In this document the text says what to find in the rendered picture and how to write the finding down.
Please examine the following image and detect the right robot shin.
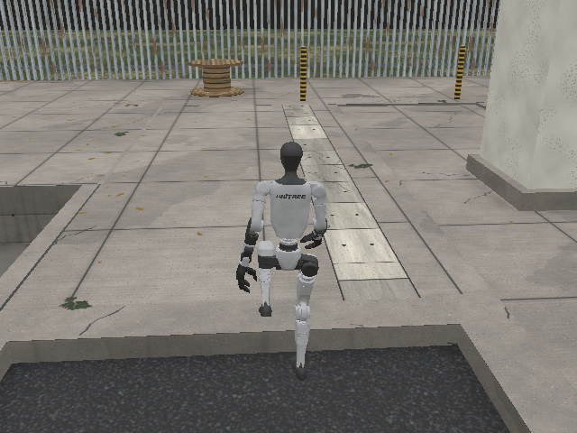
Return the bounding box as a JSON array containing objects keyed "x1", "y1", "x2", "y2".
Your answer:
[{"x1": 295, "y1": 306, "x2": 310, "y2": 368}]

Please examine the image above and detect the right robot forearm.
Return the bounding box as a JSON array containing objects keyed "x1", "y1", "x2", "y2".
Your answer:
[{"x1": 312, "y1": 219, "x2": 327, "y2": 240}]

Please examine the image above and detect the robot shin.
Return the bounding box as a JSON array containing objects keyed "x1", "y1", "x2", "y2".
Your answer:
[
  {"x1": 259, "y1": 268, "x2": 271, "y2": 306},
  {"x1": 295, "y1": 306, "x2": 310, "y2": 368}
]

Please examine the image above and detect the robot left hand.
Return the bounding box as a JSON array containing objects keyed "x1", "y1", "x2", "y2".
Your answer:
[{"x1": 236, "y1": 264, "x2": 257, "y2": 293}]

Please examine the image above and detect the left robot shin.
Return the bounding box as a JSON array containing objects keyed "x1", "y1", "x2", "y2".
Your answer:
[{"x1": 259, "y1": 268, "x2": 271, "y2": 306}]

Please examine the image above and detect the robot left upper arm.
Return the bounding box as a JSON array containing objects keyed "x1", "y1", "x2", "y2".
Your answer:
[{"x1": 250, "y1": 180, "x2": 272, "y2": 232}]

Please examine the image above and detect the robot right hand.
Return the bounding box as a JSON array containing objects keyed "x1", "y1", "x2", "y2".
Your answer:
[{"x1": 300, "y1": 233, "x2": 322, "y2": 249}]

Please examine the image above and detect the left robot forearm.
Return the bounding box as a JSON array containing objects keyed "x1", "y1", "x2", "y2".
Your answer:
[{"x1": 239, "y1": 218, "x2": 259, "y2": 267}]

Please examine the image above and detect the robot right upper arm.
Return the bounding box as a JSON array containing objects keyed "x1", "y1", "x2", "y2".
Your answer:
[{"x1": 309, "y1": 181, "x2": 326, "y2": 230}]

